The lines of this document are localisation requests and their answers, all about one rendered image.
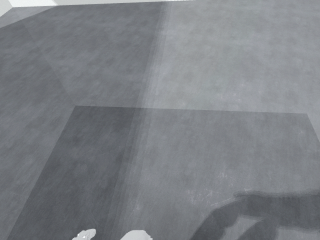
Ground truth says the left robot thigh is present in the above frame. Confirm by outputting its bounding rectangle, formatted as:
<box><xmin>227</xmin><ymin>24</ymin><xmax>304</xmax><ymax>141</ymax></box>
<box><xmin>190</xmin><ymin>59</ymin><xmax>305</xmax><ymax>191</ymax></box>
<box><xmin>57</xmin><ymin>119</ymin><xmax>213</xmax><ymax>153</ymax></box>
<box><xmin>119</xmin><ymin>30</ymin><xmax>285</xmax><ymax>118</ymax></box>
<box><xmin>121</xmin><ymin>230</ymin><xmax>153</xmax><ymax>240</ymax></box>

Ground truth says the robot left hand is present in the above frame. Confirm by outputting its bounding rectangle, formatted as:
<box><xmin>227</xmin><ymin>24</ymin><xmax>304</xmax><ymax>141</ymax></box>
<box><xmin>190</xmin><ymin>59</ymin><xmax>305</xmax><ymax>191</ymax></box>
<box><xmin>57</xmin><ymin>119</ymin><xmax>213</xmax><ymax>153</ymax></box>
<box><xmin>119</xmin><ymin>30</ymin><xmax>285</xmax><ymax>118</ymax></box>
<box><xmin>72</xmin><ymin>229</ymin><xmax>96</xmax><ymax>240</ymax></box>

